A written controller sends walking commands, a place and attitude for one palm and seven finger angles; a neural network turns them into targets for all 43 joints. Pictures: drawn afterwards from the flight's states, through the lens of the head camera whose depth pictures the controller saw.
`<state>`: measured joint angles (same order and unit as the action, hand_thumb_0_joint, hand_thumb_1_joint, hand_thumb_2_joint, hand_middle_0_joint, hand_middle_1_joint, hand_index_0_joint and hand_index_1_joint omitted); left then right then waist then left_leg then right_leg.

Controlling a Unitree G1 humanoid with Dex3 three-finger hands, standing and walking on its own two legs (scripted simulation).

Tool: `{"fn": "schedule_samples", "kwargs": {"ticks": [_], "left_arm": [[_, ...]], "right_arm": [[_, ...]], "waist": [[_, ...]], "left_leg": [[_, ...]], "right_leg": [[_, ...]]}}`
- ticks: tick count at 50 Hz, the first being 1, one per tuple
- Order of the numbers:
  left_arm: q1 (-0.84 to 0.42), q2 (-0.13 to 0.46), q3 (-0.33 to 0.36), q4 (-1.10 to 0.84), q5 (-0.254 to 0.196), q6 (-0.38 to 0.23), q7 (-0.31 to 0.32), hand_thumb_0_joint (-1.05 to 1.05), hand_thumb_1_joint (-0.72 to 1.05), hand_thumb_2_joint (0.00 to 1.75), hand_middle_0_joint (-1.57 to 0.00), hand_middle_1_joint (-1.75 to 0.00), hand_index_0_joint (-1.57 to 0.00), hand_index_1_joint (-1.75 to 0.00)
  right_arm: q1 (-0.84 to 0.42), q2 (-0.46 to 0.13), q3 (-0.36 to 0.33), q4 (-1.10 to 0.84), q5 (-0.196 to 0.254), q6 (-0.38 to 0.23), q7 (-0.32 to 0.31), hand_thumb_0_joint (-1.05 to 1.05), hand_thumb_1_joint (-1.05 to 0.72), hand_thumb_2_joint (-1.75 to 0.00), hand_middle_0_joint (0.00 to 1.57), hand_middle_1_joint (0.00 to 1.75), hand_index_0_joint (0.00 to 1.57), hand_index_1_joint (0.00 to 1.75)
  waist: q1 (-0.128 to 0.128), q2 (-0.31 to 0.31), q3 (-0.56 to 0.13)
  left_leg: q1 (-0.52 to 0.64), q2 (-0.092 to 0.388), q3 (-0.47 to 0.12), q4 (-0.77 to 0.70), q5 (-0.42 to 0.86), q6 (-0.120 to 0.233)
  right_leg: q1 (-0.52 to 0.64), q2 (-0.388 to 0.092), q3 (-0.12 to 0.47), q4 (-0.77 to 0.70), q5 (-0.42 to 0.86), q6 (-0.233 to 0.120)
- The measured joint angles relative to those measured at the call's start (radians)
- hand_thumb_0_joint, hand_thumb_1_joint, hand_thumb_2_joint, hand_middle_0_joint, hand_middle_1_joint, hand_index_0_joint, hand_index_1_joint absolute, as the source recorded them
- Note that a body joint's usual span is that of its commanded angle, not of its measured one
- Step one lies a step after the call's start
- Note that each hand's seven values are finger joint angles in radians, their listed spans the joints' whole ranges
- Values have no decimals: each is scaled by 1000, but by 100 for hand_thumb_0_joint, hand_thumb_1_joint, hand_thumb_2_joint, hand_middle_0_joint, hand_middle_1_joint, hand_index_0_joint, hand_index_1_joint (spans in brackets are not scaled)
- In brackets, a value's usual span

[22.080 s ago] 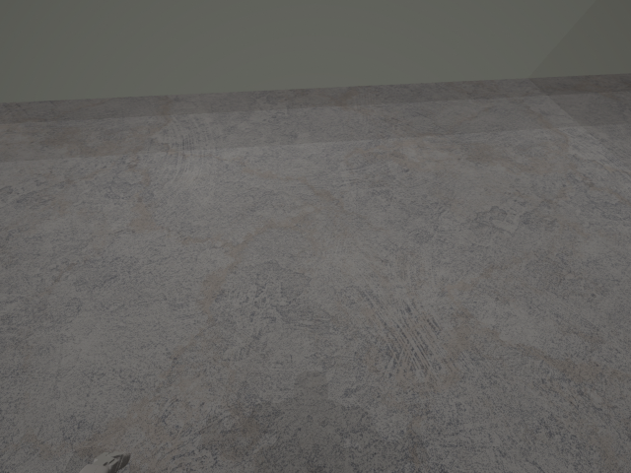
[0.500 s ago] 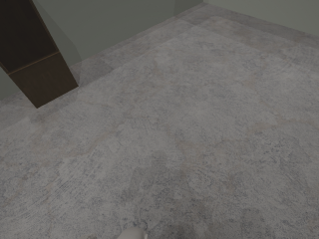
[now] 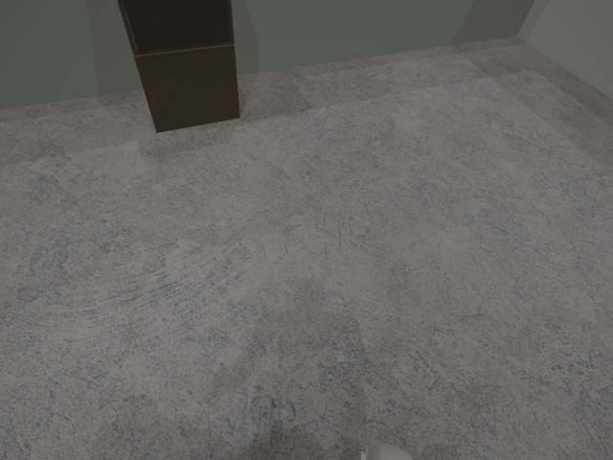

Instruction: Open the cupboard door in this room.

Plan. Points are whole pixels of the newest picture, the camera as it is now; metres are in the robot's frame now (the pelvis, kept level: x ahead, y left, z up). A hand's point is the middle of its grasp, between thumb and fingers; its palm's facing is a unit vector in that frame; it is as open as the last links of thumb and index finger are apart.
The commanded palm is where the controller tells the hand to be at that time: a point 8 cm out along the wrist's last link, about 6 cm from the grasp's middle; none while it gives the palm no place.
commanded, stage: turn or walk to find it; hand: left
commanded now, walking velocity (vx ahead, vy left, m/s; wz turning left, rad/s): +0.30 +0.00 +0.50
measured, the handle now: out of the picture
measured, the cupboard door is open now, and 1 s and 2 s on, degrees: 0 0 0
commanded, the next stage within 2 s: stand and wait in 1.34 s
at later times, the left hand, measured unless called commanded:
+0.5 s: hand out of the picture +0.10 +0.13 -0.14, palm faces +0.25 -0.93 -0.26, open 7.3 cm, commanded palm none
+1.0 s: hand out of the picture +0.08 +0.16 -0.18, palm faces +0.53 -0.83 -0.16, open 7.4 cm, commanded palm none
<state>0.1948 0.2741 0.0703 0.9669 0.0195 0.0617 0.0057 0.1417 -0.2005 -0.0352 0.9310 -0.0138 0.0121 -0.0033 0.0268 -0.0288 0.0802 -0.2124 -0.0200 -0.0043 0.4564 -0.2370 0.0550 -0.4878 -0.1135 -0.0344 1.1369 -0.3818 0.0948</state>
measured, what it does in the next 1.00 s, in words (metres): walks ahead, turning left: right foot, then left foot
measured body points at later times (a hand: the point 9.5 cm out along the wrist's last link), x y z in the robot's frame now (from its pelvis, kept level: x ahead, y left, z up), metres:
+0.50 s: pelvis +0.07 -0.06 +0.00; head +0.08 -0.10 +0.45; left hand +0.08 +0.18 -0.12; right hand +0.12 -0.32 -0.17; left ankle +0.04 +0.09 -0.64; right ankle +0.07 -0.16 -0.74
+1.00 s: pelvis +0.23 +0.06 -0.02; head +0.26 +0.08 +0.43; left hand +0.05 +0.21 -0.17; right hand +0.46 -0.07 -0.15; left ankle +0.24 +0.14 -0.74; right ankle +0.20 -0.11 -0.64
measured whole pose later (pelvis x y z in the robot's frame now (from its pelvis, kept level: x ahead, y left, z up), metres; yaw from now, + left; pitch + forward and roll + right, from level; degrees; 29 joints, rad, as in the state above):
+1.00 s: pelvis +0.23 +0.06 -0.02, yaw +26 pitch -2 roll +0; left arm 0.43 0.14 0.02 1.13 0.02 -0.02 0.00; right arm 0.08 -0.18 -0.03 0.97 -0.02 -0.07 0.00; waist 0.07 0.00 0.10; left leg -0.31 -0.02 0.14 0.59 -0.26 0.08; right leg -0.36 -0.15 -0.08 1.28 -0.43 0.03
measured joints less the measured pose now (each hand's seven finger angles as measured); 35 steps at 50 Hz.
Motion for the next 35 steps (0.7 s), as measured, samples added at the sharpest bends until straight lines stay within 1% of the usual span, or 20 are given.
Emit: {"fn": "schedule_samples", "kwargs": {"ticks": [4, 8, 12, 15, 16, 17, 18, 19, 20, 21, 23, 24, 27, 30, 33, 35], "left_arm": [[-23, -6, -3, -12, 4, -7, -6, 0, 91, 90, -20, -30, -20, -29], [-40, -19, -8, -20, 7, -12, -19, 0, 91, 90, -20, -30, -20, -29], [-66, -38, -15, -40, 5, -24, -31, 0, 91, 90, -20, -30, -20, -29], [-80, -56, -21, -60, 3, -43, -38, 0, 91, 90, -20, -30, -20, -29], [-79, -60, -24, -69, 3, -55, -40, 0, 91, 90, -20, -30, -20, -30], [-77, -62, -27, -78, 6, -71, -39, 0, 91, 90, -20, -30, -20, -30], [-76, -72, -30, -79, 6, -83, -33, 0, 91, 90, -20, -30, -20, -30], [-67, -84, -35, -79, 4, -89, -28, 0, 91, 90, -20, -30, -20, -30], [-50, -95, -38, -76, 3, -93, -25, 0, 91, 90, -20, -30, -20, -30], [-28, -103, -40, -70, 2, -97, -22, 0, 91, 90, -20, -30, -20, -30], [20, -115, -40, -45, 0, -102, -16, 0, 91, 90, -20, -30, -20, -30], [42, -120, -41, -29, 0, -102, -14, 0, 91, 90, -20, -30, -20, -30], [101, -122, -34, 14, 0, -107, -4, 0, 92, 90, -20, -30, -20, -30], [158, -122, -33, 48, 4, -117, 0, 0, 92, 90, -20, -30, -20, -30], [214, -128, -36, 78, 9, -126, 5, 0, 92, 90, -20, -30, -20, -30], [248, -134, -40, 97, 12, -129, 8, 0, 92, 90, -20, -30, -20, -30]], "right_arm": [[47, 14, -1, 7, -3, -5, 4, 0, -90, -90, 21, 30, 20, 30], [110, 20, -6, 20, -8, -13, 8, 0, -90, -90, 21, 30, 20, 30], [171, 13, -15, 45, -12, -14, 8, 0, -90, -90, 21, 30, 20, 30], [212, -1, -22, 69, -13, -6, 6, 0, -90, -90, 21, 30, 20, 30], [228, -4, -25, 76, -11, -3, 6, 0, -90, -90, 21, 30, 20, 30], [242, -6, -28, 86, -7, 0, 5, 1, -90, -90, 21, 30, 20, 30], [244, -13, -32, 101, -6, 7, 5, 1, -90, -90, 21, 30, 20, 30], [243, -20, -37, 113, -9, 16, 7, 1, -90, -90, 21, 30, 20, 30], [241, -28, -42, 120, -12, 23, 12, 1, -90, -90, 21, 30, 20, 30], [237, -35, -47, 123, -15, 27, 16, 1, -90, -90, 21, 30, 20, 30], [221, -48, -56, 119, -19, 29, 25, 1, -91, -90, 20, 30, 20, 30], [213, -53, -60, 113, -20, 27, 28, 1, -91, -90, 20, 30, 20, 30], [188, -60, -67, 93, -17, 22, 33, 1, -91, -90, 20, 30, 20, 30], [156, -61, -67, 84, -17, 23, 36, 1, -91, -90, 20, 30, 20, 30], [113, -58, -61, 79, -17, 25, 39, 1, -91, -90, 20, 30, 19, 30], [77, -53, -53, 76, -17, 24, 41, 1, -91, -90, 20, 30, 19, 30]], "waist": [[-17, 1, -23], [-48, 13, -48], [-79, 35, -55], [-94, 60, -57], [-94, 65, -61], [-89, 64, -66], [-84, 77, -61], [-82, 88, -58], [-80, 92, -60], [-75, 90, -65], [-68, 82, -72], [-69, 80, -74], [-64, 76, -72], [-49, 73, -64], [-29, 72, -51], [-14, 70, -39]], "left_leg": [[10, -21, -26, -31, 18, 2], [14, -34, -57, -47, 23, -2], [12, -40, -93, -46, 18, -17], [-2, -41, -127, -6, -10, -37], [-17, -45, -139, 34, -34, -43], [-47, -49, -141, 108, -101, -40], [-85, -41, -134, 212, -168, -39], [-127, -35, -119, 322, -203, -41], [-170, -29, -97, 422, -203, -43], [-211, -22, -71, 509, -184, -46], [-280, 2, -29, 638, -111, -58], [-310, 16, -19, 678, -69, -64], [-383, 54, -13, 738, 34, -82], [-431, 82, -13, 739, 96, -89], [-453, 101, 1, 696, 115, -88], [-448, 109, 23, 626, 110, -83]], "right_leg": [[3, 8, 19, -34, 31, 8], [29, 21, 14, -133, 12, 5], [66, 39, 5, -285, -17, -3], [133, 63, -8, -460, -3, -13], [174, 68, -16, -543, 22, -17], [199, 67, -22, -598, 66, -36], [202, 71, -40, -582, 94, -64], [214, 71, -59, -569, 93, -88], [234, 66, -74, -574, 85, -102], [256, 59, -83, -590, 79, -109], [308, 44, -94, -644, 84, -110], [336, 39, -104, -674, 90, -108], [407, 30, -145, -746, 97, -106], [462, 30, -187, -790, 86, -102], [506, 31, -227, -811, 62, -92], [532, 30, -251, -817, 41, -82]]}}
